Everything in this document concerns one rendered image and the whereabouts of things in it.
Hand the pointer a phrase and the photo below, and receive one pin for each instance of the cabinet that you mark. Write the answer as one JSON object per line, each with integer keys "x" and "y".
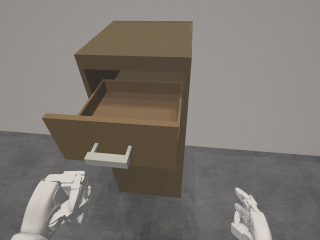
{"x": 159, "y": 51}

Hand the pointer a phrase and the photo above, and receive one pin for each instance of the robot left hand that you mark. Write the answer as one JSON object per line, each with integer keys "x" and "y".
{"x": 68, "y": 191}

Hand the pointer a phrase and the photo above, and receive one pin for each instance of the handle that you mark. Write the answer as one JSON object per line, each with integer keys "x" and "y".
{"x": 94, "y": 158}

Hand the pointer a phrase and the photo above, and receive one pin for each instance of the drawer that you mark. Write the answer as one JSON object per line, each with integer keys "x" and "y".
{"x": 120, "y": 113}

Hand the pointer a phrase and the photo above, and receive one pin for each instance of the robot right hand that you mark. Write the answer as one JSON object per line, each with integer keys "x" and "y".
{"x": 255, "y": 225}

